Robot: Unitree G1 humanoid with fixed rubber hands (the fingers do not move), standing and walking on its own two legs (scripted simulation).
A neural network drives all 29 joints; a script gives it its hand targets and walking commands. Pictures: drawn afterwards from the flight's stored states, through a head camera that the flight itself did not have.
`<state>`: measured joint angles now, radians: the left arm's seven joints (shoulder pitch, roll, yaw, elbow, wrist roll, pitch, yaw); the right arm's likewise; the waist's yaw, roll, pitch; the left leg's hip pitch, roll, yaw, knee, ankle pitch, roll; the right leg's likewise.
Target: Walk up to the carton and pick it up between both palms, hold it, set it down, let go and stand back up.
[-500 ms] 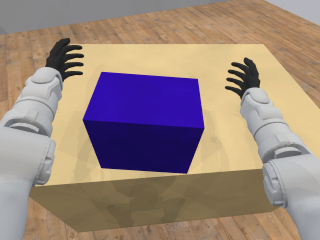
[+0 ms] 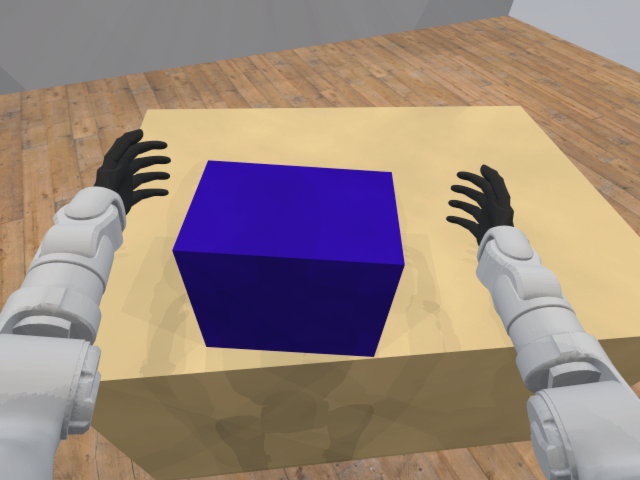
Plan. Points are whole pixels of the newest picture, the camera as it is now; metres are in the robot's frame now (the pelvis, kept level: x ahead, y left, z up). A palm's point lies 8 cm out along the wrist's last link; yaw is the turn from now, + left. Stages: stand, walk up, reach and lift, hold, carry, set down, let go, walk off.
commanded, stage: set down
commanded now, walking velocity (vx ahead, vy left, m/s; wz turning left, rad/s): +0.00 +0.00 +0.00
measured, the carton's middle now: (295, 263) +0.45 +0.01 +0.00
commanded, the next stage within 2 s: none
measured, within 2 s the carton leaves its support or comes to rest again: neither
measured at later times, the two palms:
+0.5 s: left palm (104, 243) +0.40 +0.24 +0.11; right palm (479, 279) +0.34 -0.22 +0.08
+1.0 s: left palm (99, 335) +0.32 +0.25 +0.04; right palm (476, 348) +0.28 -0.21 +0.02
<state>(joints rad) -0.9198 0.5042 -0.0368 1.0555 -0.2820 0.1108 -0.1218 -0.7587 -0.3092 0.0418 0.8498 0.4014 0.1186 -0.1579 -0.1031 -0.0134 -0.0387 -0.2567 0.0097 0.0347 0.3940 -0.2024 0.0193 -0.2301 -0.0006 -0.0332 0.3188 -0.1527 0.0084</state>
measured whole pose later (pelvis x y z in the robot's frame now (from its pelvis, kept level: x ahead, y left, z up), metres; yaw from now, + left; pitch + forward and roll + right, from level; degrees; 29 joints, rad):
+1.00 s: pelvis +0.01 -0.01 +0.00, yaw +0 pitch -2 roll -1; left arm -0.23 0.41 0.04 0.57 -0.27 -0.06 -0.17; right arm -0.04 -0.16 0.01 0.37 0.26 -0.07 -0.20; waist -0.01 -0.01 0.05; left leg -0.13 0.02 0.02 0.42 -0.25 0.01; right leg -0.10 0.02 -0.03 0.33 -0.19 0.00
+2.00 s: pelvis +0.01 -0.01 +0.00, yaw +0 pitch -3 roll -1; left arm 0.09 0.36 0.00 0.54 -0.21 -0.10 -0.12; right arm 0.17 -0.15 -0.02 0.57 0.13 -0.22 -0.11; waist 0.02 0.00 0.08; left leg -0.14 0.02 0.01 0.45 -0.27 0.00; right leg -0.12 0.02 -0.02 0.38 -0.22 -0.01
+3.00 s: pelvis -0.01 -0.01 -0.01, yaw +7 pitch +2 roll -1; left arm 0.35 0.27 0.04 0.60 0.04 0.02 0.01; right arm 0.28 -0.24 -0.04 0.78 -0.06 -0.01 0.05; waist 0.02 0.00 -0.03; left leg -0.33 -0.05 -0.09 0.54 -0.25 0.01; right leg -0.28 -0.04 -0.13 0.52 -0.27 0.00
